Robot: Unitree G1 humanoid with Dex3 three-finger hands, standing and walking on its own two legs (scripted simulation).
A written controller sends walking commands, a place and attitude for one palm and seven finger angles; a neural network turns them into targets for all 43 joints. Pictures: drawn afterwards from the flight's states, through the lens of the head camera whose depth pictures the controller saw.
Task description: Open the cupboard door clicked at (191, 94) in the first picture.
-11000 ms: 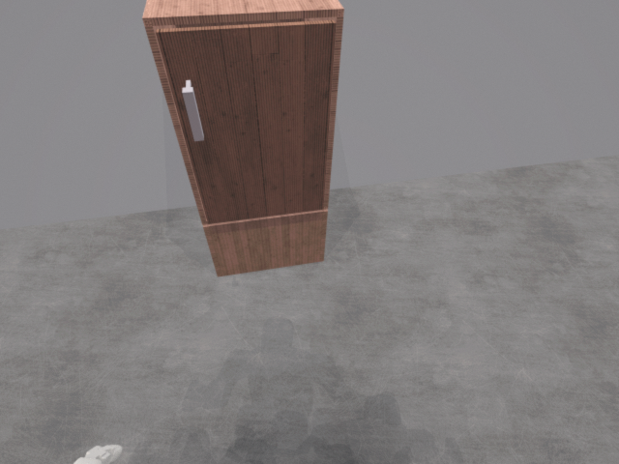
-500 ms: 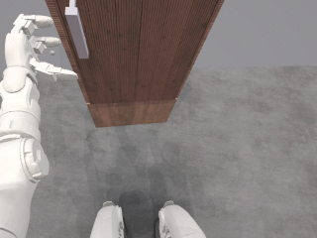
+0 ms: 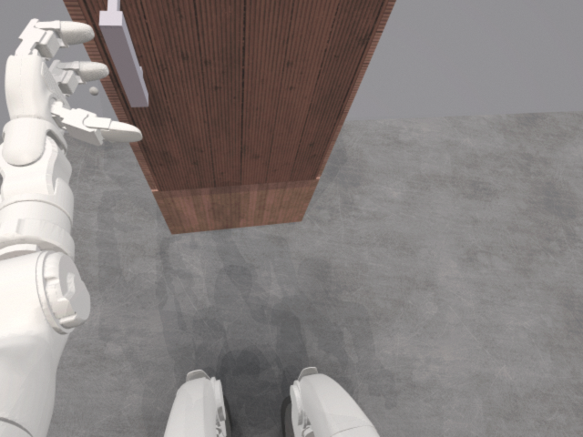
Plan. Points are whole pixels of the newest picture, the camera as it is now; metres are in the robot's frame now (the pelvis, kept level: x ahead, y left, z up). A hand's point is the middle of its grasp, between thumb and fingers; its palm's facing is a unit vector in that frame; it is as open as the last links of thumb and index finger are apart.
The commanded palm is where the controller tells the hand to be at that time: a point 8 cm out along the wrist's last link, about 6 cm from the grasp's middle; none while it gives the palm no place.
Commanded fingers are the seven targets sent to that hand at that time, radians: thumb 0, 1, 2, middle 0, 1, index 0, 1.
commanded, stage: slide the fingers in behind the handle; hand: left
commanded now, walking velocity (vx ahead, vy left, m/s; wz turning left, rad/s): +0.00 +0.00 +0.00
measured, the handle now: (127, 52) +0.60 +0.15 +0.08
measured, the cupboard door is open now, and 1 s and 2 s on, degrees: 0 0 0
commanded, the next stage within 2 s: close the thumb around the handle in 1.24 s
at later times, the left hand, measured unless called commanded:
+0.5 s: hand (124, 90) +0.55 +0.16 +0.07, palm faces +0.06 -1.00 -0.01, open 14.0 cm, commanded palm +0.53 +0.19 +0.07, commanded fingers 0.00 -0.50 0.30 -0.30 -1.20 -0.30 -1.20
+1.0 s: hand (147, 90) +0.55 +0.13 +0.07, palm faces +0.07 -1.00 -0.01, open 14.0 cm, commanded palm +0.52 +0.17 +0.07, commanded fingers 0.00 -0.50 0.30 -0.30 -1.20 -0.30 -1.20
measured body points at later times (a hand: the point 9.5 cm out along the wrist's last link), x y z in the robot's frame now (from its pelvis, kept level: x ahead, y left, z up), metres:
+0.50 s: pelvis +0.00 +0.00 +0.00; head +0.16 +0.03 +0.42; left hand +0.54 +0.21 +0.07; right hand -0.01 -0.26 -0.11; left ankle +0.03 +0.09 -0.65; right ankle -0.01 -0.11 -0.65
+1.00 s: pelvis +0.00 -0.01 +0.00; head +0.15 +0.02 +0.42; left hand +0.54 +0.18 +0.07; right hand -0.02 -0.26 -0.11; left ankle +0.03 +0.09 -0.65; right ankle -0.01 -0.11 -0.65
